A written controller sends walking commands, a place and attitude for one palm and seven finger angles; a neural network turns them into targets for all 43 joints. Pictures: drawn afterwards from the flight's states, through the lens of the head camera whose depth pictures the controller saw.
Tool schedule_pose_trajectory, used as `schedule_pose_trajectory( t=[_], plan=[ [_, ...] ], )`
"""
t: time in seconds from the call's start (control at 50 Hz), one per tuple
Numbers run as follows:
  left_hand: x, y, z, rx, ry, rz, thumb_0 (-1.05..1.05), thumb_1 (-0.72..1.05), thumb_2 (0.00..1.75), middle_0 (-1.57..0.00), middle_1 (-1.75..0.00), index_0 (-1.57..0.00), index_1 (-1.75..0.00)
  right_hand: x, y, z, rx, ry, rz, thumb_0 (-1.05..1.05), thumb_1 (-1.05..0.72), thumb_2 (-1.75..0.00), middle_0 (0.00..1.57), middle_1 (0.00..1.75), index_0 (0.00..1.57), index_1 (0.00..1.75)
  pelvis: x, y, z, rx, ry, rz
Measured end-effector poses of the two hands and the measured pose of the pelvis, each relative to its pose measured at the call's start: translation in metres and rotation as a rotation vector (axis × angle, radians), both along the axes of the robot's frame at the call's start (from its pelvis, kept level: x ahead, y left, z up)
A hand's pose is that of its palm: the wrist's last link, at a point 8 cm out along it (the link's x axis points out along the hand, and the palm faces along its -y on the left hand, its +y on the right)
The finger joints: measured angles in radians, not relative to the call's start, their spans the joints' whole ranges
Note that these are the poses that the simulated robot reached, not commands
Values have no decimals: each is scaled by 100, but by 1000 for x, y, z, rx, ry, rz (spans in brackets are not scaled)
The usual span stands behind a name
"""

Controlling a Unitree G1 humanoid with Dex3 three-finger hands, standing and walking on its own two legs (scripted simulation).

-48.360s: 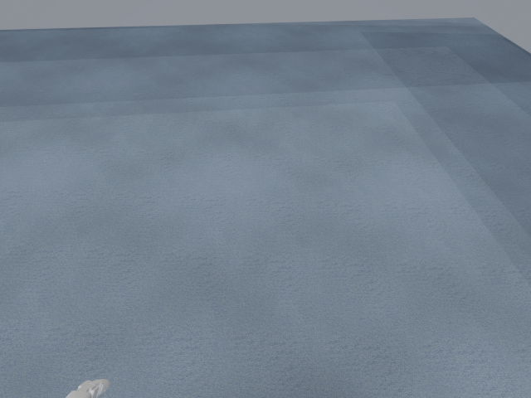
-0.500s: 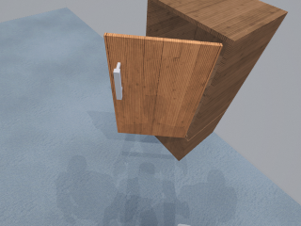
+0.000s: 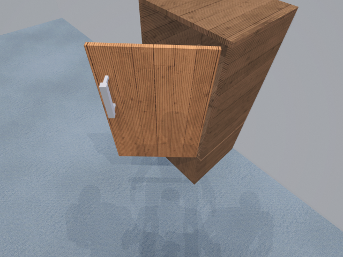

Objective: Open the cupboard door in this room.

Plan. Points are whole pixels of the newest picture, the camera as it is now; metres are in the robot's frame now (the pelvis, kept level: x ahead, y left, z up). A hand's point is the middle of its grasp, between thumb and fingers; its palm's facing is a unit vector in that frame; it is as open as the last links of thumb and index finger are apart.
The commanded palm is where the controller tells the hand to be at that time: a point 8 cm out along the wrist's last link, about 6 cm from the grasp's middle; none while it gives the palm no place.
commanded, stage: come to a stop and stand still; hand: left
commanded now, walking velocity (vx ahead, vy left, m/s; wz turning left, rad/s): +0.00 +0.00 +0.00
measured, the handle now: (109, 97) +0.59 +0.23 -0.01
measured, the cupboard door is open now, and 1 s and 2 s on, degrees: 47 47 47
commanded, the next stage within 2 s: look again from close up in 0.22 s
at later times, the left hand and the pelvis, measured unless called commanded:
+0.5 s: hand out of the picture +0.00 +0.20 -0.16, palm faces +0.00 -0.97 -0.24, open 7.4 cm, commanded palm none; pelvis -0.01 +0.02 +0.00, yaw -1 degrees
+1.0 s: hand out of the picture -0.01 +0.17 -0.17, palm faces -0.01 -0.98 -0.17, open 7.4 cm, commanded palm none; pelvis -0.01 +0.00 +0.01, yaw -1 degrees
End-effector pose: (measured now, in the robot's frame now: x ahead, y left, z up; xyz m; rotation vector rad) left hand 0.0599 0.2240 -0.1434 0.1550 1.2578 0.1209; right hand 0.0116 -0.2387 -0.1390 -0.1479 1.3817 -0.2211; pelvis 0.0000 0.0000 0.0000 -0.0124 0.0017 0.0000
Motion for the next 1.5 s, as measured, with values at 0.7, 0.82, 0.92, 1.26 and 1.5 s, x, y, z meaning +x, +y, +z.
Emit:
schedule_pose_trajectory(
  t=[0.7, 0.82, 0.92, 1.26, 1.5],
  plan=[
    [-76, 10, 12, 24, 113, 6, 1, 91, 90, -20, -30, -20, -30, -35, 30, -4, 74, -17, 55, 1, -92, -90, 20, 30, 20, 29, -17, 12, 7, 24, -13, -19],
    [-78, 0, 9, 2, 134, 5, 1, 91, 90, -20, -30, -20, -30, -43, 27, -2, 69, 19, 40, 1, -91, -90, 20, 30, 20, 29, -15, 8, 8, 24, -10, -22],
    [-77, -5, 7, -4, 144, 7, 1, 91, 90, -20, -30, -20, -30, -42, 25, -2, 68, 27, 33, 1, -91, -90, 20, 30, 20, 29, -12, 4, 8, 24, -10, -24],
    [-65, 1, -15, -52, 242, 82, 1, 91, 90, -20, -30, -20, -30, 14, 35, -3, 32, 33, 41, 1, -91, -90, 20, 30, 20, 29, 49, 15, -7, 8, 18, -17],
    [71, 22, 7, 50, 64, 16, 1, 92, 90, -20, -30, -20, -30, 25, 51, -3, 82, 136, -3, 1, -91, -90, 20, 30, 20, 29, 79, 10, 4, 4, 7, -1]
  ],
)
